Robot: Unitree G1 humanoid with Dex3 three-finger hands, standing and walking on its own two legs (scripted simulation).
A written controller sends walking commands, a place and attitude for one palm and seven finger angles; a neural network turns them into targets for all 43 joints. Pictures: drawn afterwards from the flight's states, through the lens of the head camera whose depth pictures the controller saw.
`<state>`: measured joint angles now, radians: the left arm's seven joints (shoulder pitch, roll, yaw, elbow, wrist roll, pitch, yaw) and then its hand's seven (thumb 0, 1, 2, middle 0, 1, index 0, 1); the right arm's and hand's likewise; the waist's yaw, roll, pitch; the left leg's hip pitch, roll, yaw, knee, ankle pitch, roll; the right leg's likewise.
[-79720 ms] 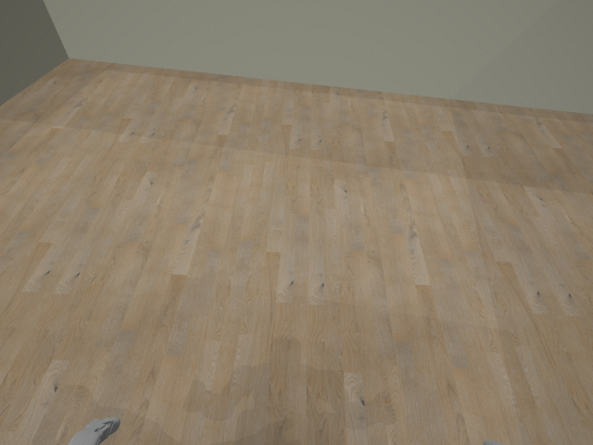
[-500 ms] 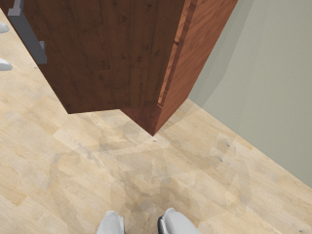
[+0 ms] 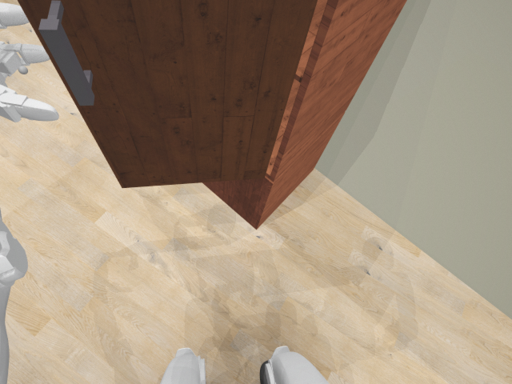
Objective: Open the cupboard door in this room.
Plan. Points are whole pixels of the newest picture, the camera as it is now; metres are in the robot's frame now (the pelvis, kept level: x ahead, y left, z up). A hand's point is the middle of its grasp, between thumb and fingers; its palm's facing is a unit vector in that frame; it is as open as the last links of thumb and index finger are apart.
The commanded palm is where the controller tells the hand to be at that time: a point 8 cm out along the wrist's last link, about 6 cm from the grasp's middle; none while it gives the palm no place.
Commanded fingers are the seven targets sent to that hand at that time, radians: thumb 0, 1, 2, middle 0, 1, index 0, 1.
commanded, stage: slide the fingers in behind the handle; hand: left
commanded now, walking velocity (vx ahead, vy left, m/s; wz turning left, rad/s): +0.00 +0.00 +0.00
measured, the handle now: (72, 57) +0.56 +0.21 +0.13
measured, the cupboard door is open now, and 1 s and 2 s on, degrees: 49 50 50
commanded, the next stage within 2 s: move the hooked fingers beside the handle in 1.36 s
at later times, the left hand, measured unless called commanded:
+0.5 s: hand (28, 74) +0.52 +0.25 +0.14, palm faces +0.02 -1.00 -0.01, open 14.4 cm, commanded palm +0.51 +0.25 +0.12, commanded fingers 0.00 -0.50 0.30 -0.30 -1.20 -0.30 -1.20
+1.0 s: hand (38, 80) +0.51 +0.24 +0.14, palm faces +0.07 -1.00 -0.02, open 15.2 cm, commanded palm +0.50 +0.22 +0.12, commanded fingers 0.00 -0.50 0.30 -0.30 -1.20 -0.30 -1.20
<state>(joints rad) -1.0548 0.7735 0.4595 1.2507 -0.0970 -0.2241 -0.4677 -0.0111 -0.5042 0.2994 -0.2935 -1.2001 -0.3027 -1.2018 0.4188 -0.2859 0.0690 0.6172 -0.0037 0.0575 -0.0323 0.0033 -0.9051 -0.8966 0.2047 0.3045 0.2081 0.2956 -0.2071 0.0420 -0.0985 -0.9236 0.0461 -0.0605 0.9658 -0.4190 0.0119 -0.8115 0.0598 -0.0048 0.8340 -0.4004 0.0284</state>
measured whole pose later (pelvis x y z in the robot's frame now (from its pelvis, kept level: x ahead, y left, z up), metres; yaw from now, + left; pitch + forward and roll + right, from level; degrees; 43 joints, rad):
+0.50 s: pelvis +0.00 -0.01 +0.00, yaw +1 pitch +21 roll -5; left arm -1.04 0.71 0.38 1.21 -0.14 -0.23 -0.40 -0.01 -0.50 0.30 -0.22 -1.19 -0.21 -1.18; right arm 0.44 -0.29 0.05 0.67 -0.01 0.02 -0.03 0.00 -0.91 -0.90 0.20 0.30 0.21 0.30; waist -0.18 0.04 -0.10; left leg -0.91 0.04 -0.08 0.95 -0.41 0.00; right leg -0.79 0.05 -0.02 0.83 -0.40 0.02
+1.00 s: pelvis +0.01 +0.00 +0.01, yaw +4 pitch +19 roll -5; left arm -1.00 0.54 0.24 1.13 -0.18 -0.24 -0.24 -0.01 -0.50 0.30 -0.09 -1.13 -0.07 -1.12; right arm 0.39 -0.26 0.03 0.71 -0.01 -0.03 0.00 0.00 -0.91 -0.90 0.20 0.30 0.21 0.30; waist -0.12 0.05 -0.11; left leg -0.85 0.01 -0.11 0.93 -0.41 0.01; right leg -0.72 0.03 -0.05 0.81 -0.42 0.02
